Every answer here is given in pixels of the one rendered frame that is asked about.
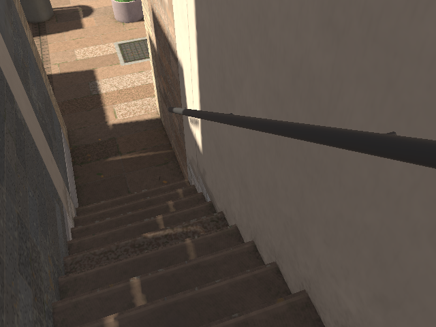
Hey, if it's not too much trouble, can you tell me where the stairs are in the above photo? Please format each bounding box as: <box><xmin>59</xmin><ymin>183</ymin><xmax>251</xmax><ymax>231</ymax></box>
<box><xmin>52</xmin><ymin>180</ymin><xmax>325</xmax><ymax>327</ymax></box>

